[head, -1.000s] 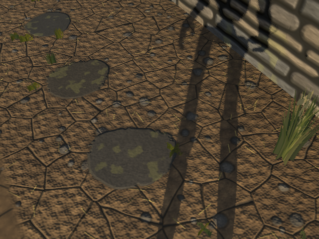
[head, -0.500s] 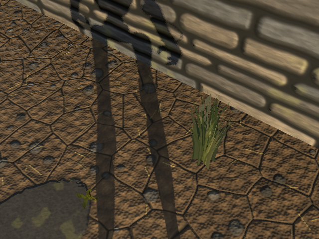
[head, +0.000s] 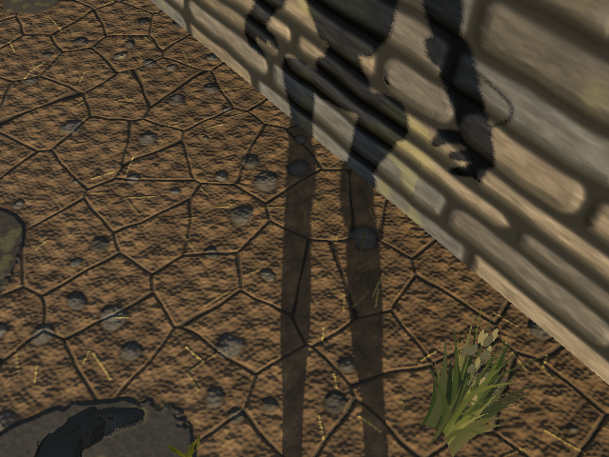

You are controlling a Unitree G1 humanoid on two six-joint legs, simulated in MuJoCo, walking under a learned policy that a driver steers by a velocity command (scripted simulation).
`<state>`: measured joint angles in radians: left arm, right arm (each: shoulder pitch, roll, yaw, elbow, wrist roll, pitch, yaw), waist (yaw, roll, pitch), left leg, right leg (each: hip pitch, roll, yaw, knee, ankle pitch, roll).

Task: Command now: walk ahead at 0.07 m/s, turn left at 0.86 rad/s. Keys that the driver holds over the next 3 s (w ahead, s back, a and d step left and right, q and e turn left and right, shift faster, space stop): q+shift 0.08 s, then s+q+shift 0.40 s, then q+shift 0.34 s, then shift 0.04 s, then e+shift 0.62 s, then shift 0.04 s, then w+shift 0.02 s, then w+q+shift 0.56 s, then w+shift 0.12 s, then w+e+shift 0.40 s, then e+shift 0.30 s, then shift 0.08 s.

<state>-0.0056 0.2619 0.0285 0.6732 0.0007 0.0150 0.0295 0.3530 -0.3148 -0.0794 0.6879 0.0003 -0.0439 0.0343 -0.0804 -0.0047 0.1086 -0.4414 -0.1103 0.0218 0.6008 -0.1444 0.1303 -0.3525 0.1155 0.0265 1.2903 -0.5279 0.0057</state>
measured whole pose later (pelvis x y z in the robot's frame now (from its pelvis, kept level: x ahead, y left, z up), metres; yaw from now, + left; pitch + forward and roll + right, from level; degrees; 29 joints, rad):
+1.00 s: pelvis -0.05 -0.21 +0.03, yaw +54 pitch +0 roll -3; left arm 0.16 0.34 0.13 0.75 0.00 0.04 0.03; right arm 0.39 -0.26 -0.04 0.75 -0.02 0.02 -0.05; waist -0.01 -0.05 0.01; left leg -0.15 0.00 -0.06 0.47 -0.32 0.04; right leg -0.61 -0.01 0.00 1.10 -0.22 0.06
